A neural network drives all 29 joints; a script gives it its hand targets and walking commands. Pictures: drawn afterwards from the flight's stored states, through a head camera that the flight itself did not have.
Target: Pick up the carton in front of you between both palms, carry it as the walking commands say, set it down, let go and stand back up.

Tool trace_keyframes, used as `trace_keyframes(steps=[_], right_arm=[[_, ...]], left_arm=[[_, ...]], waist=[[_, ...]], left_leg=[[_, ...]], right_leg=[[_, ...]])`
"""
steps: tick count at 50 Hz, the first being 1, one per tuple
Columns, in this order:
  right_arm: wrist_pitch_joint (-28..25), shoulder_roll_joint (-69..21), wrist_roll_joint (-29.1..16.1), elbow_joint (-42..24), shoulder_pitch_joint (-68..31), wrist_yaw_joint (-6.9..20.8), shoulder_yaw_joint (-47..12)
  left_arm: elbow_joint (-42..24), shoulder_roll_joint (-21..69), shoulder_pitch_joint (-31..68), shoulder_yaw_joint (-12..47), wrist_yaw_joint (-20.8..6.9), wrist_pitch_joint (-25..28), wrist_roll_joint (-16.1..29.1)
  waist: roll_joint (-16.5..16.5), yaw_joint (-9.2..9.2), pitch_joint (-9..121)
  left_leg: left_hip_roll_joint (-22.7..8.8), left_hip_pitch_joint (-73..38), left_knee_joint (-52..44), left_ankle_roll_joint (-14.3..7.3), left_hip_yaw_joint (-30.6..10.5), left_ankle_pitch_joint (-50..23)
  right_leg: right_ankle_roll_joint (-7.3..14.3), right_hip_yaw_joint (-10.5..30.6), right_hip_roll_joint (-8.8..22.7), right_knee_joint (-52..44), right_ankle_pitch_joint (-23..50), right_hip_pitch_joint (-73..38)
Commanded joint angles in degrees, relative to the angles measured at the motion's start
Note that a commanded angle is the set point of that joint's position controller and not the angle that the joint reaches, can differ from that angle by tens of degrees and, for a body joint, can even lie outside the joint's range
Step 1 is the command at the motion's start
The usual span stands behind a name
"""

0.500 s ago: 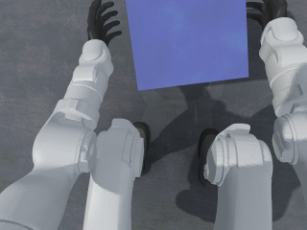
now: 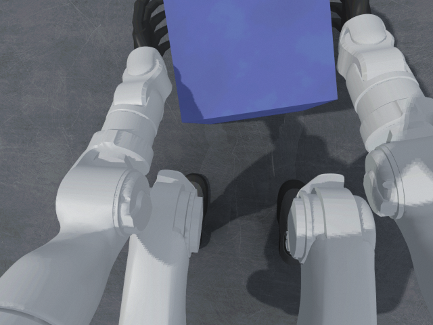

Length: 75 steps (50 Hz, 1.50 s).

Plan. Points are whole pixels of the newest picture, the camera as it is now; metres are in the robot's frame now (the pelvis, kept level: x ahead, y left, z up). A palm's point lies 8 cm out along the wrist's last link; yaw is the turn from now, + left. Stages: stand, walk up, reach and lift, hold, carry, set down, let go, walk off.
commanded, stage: reach and lift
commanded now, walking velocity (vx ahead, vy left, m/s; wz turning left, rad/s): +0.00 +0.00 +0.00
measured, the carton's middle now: (248, 59) +0.50 -0.03 -0.24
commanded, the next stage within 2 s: none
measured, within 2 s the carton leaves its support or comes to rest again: leaves its support in 0.02 s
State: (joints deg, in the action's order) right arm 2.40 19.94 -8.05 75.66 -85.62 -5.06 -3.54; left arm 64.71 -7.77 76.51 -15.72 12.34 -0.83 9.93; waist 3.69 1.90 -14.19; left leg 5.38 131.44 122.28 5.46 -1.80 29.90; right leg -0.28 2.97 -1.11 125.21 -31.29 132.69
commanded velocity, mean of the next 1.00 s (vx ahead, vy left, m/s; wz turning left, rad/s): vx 0.00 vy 0.00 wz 0.00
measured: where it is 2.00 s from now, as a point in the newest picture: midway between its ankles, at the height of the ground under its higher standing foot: (239, 231)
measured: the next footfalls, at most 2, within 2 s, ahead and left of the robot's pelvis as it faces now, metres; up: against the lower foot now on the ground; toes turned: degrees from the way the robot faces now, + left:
none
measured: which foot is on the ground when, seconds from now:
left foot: down 0.00-1.00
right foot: down 0.00-1.00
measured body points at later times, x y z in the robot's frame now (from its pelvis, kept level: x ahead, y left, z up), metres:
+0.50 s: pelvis +0.00 +0.01 +0.08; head +0.26 -0.04 +0.45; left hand +0.49 +0.12 +0.00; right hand +0.50 -0.19 +0.00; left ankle +0.13 +0.13 -0.34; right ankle +0.11 -0.12 -0.34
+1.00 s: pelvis +0.04 +0.01 +0.21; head +0.23 -0.03 +0.62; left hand +0.47 +0.12 +0.15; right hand +0.47 -0.18 +0.15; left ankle +0.13 +0.13 -0.34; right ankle +0.11 -0.12 -0.34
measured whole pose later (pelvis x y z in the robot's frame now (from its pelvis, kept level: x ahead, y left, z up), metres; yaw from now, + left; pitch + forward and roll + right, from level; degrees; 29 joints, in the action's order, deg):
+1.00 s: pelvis +0.04 +0.01 +0.21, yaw -5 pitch +36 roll +1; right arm 16.1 1.0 7.3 41.6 -43.0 -3.5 16.3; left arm 33.7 6.2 38.1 -23.4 6.1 -15.9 -5.8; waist 1.0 1.5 13.3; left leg 6.7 91.8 86.3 3.8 -6.2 30.1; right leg -2.1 6.0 -6.3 86.8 -29.2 93.0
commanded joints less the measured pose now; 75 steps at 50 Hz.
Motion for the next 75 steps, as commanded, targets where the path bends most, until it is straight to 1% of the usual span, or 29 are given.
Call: trace_keyframes(steps=[1, 5, 8, 11, 13, 14, 16, 18, 21, 23, 26, 30, 36, 40, 44, 52, 58, 68, 75], right_arm=[[-0.93, -51.4, -1.25, -17.21, -25.47, 11.6, -6.79], [0.34, -57.42, -3.23, -24.74, -24.52, 11.01, -10.09], [2.29, -61.84, -3.53, -31.02, -21.66, 10.28, -12.76], [5.07, -66.05, -2.29, -36.88, -18.15, 10.35, -13.95], [7.3, -68.22, -0.38, -37.45, -15.55, 11.06, -12.83], [8.43, -69.29, 0.75, -36.53, -14.11, 11.54, -11.78], [10.32, -71.49, 3.53, -33.07, -11.42, 12.65, -8.67], [11.58, -72.84, 6.14, -29.65, -9.85, 13.84, -5.51], [12.37, -74.27, 8.79, -26.82, -9.28, 14.81, -1.91], [12.51, -74.59, 10.24, -25.96, -8.7, 15.23, -0.11], [12.51, -75.36, 11.59, -25.62, -6.89, 15.52, 1.09], [12.44, -77.09, 11.64, -27.43, -4.49, 15.62, -0.2], [12.7, -79.65, 9.56, -32.48, -0.48, 15.57, -5.31], [12.89, -80.89, 8.13, -35.17, 2.52, 15.26, -8.52], [12.96, -81.83, 7.57, -36.54, 5.97, 14.95, -10.27], [12.53, -83.26, 8.92, -36.12, 14.08, 14.64, -9.82], [11.82, -83.82, 10.5, -36.05, 20.01, 14.69, -8.96], [11.21, -83.75, 11.21, -38.67, 30.02, 14.64, -10.77], [13.07, -84.03, 10.87, -42.05, 36.62, 15.17, -12.92]], left_arm=[[-14.43, 49.4, 30.79, 15.16, -13.16, -0.67, -0.19], [-20.99, 55.46, 30.6, 20.34, -12.89, -1.93, 2.43], [-29.11, 57.65, 30.65, 24.43, -12.52, -3.48, 2.73], [-36.3, 58.9, 29.19, 26.84, -12.87, -5.8, 1.11], [-37.86, 59.67, 28.02, 26.99, -13.51, -7.73, -0.76], [-37.24, 60.23, 27.02, 26.38, -13.95, -8.79, -1.76], [-33.84, 61.66, 24.7, 23.62, -14.91, -10.83, -4.65], [-30.05, 62.97, 22.9, 20.74, -15.9, -12.45, -7.6], [-27.29, 64.36, 21.61, 17.68, -16.83, -13.7, -10.74], [-26.19, 65.12, 20.89, 16.42, -17.48, -14.13, -12.06], [-25.24, 66.6, 19.1, 16.21, -18.2, -14.43, -13.0], [-25.34, 68.73, 15.37, 17.95, -18.9, -14.74, -12.98], [-28.22, 71.17, 9.95, 23.27, -19.54, -15.24, -10.97], [-29.78, 72.19, 6.24, 26.59, -19.68, -15.47, -9.59], [-30.01, 72.84, 2.14, 28.46, -19.87, -15.54, -8.95], [-28.37, 72.87, -6.34, 28.54, -20.38, -15.0, -10.0], [-27.17, 73.01, -12.78, 27.78, -20.81, -14.37, -11.74], [-27.6, 72.92, -23.8, 29.15, -21.28, -13.96, -13.57], [-29.95, 72.96, -30.6, 31.45, -22.04, -15.79, -13.81]], waist=[[-6.82, -1.87, 66.59], [-7.54, -2.43, 80.33], [-8.85, -2.57, 89.99], [-9.61, -1.9, 94.03], [-9.44, -1.49, 90.1], [-9.32, -1.19, 86.46], [-9.04, -0.55, 78.07], [-8.59, -0.13, 72.47], [-8.49, 0.19, 70.16], [-8.24, -0.03, 70.87], [-7.61, -0.62, 73.05], [-6.82, -0.64, 76.21], [-6.48, -0.78, 79.82], [-6.4, -0.72, 79.8], [-6.3, -0.79, 77.59], [-5.71, -0.89, 69.47], [-5.13, -0.91, 63.91], [-4.58, -1.16, 56.65], [-4.13, -1.43, 51.02]], left_leg=[[4.61, -27.89, -5.24, -1.66, 8.46, -17.0], [5.04, -33.71, -5.27, -1.3, 9.05, -21.04], [5.57, -36.97, -6.69, -1.1, 9.46, -20.73], [6.23, -39.18, -9.5, -1.45, 9.7, -17.75], [6.43, -37.29, -11.8, -1.77, 9.72, -12.91], [6.37, -35.86, -13.1, -1.93, 9.7, -9.97], [6.21, -32.75, -15.66, -2.28, 9.51, -4.7], [6.12, -31.67, -17.94, -2.71, 9.12, -2.07], [5.97, -33.39, -21.56, -3.17, 8.42, -1.21], [6.02, -34.77, -23.72, -3.25, 8.03, -1.71], [6.04, -37.95, -26.62, -3.04, 7.65, -3.32], [6.03, -42.49, -30.13, -2.68, 7.4, -5.9], [5.92, -49.78, -34.73, -2.25, 6.57, -9.79], [5.85, -54.22, -38.05, -2.09, 5.84, -11.11], [5.74, -58.13, -41.77, -2.17, 4.97, -11.42], [5.13, -65.88, -50.56, -2.87, 2.82, -11.51], [4.29, -73.59, -57.82, -3.52, 0.97, -13.37], [2.73, -88.72, -70.47, -4.09, -1.82, -20.5], [1.64, -100.69, -79.7, -4.33, -3.24, -26.72]], right_leg=[[1.4, -3.55, -4.76, -10.82, 18.95, -35.06], [0.97, -4.8, -5.42, -10.45, 24.63, -44.44], [0.51, -5.75, -5.94, -11.51, 26.11, -51.6], [-0.03, -6.47, -6.86, -14.24, 23.12, -54.53], [-0.13, -6.63, -7.41, -16.58, 17.97, -52.44], [-0.15, -6.62, -7.54, -18.07, 14.54, -50.3], [-0.08, -6.36, -7.77, -21.27, 7.68, -45.44], [0.25, -5.89, -7.99, -24.01, 3.49, -42.7], [0.2, -5.78, -8.32, -27.11, 2.16, -42.64], [0.17, -5.79, -8.41, -28.93, 3.11, -44.31], [0.0, -5.91, -8.59, -31.36, 5.47, -46.84], [-0.3, -5.96, -8.78, -34.35, 8.63, -51.2], [-0.73, -5.9, -9.07, -38.47, 13.15, -58.46], [-0.9, -5.56, -9.18, -41.66, 14.77, -63.3], [-0.94, -5.01, -9.14, -45.27, 15.32, -67.73], [-0.74, -2.97, -8.5, -53.98, 15.75, -76.35], [-0.52, -1.38, -7.88, -61.19, 17.35, -83.02], [-0.29, 0.85, -6.61, -73.47, 23.77, -96.43], [-0.26, 1.89, -5.7, -82.4, 29.39, -106.46]])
